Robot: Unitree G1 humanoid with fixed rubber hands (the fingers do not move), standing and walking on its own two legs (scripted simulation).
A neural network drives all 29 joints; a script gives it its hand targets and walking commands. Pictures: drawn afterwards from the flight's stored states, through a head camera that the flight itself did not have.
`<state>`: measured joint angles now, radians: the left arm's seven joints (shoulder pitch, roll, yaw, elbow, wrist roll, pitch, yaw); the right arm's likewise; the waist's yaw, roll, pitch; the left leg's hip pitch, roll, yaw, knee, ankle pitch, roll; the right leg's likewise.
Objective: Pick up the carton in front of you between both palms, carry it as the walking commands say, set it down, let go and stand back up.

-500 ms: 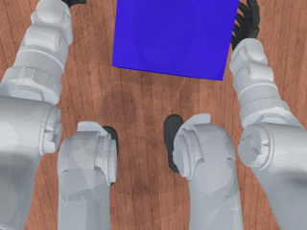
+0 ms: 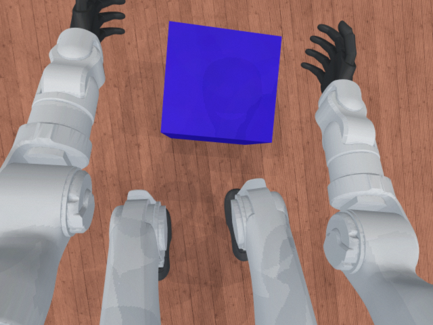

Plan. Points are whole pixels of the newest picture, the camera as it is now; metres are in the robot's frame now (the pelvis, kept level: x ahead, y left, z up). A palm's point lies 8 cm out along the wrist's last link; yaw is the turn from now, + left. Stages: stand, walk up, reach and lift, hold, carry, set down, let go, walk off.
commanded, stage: set down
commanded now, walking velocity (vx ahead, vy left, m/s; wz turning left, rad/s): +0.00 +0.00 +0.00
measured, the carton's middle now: (215, 97) +0.50 -0.06 -0.33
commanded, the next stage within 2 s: let go in 0.60 s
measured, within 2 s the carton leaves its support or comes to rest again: neither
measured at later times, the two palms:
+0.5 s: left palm out of the picture +0.56 +0.16 +0.03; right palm (423, 40) +0.48 -0.23 +0.04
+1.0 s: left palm out of the picture +0.44 +0.19 +0.15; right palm out of the picture +0.40 -0.24 +0.16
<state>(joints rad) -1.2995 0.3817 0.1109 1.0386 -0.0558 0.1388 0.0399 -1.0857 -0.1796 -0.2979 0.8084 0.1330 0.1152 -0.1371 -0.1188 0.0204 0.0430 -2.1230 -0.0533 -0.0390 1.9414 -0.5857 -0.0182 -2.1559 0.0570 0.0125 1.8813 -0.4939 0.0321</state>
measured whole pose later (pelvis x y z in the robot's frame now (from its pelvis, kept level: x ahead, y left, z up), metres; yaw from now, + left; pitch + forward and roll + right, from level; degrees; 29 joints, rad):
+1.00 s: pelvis +0.07 -0.01 +0.26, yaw +3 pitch +33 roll +1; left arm -0.49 0.15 0.20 0.61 0.10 0.11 0.07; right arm -0.38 -0.18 -0.21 0.56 -0.05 0.08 0.10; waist -0.09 0.00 -0.07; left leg -1.13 -0.05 -0.07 0.88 -0.33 -0.02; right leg -1.16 0.02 0.02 0.87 -0.29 0.00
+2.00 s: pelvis +0.12 +0.00 +0.32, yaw +1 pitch -4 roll +0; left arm 0.22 0.21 0.03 0.47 0.01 0.10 -0.03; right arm 0.21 -0.23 -0.03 0.39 -0.03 0.21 0.02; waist 0.00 0.00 0.08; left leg -0.10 -0.02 -0.05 0.49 -0.32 0.00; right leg -0.14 0.03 0.05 0.49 -0.27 0.00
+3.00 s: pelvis +0.12 -0.01 +0.33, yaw +2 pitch -2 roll +0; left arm 0.14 0.35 0.03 0.94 0.02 0.00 0.01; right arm 0.17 -0.37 0.00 0.90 -0.03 -0.01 -0.03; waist 0.01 0.02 0.02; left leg -0.10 -0.01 -0.08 0.40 -0.26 -0.01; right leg -0.14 0.03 0.03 0.41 -0.23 -0.02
